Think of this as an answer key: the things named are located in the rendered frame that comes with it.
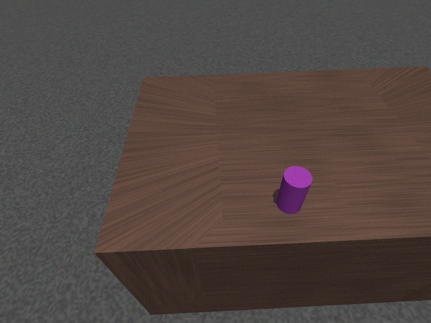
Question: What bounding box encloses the can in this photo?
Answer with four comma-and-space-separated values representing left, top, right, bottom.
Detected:
276, 166, 312, 214

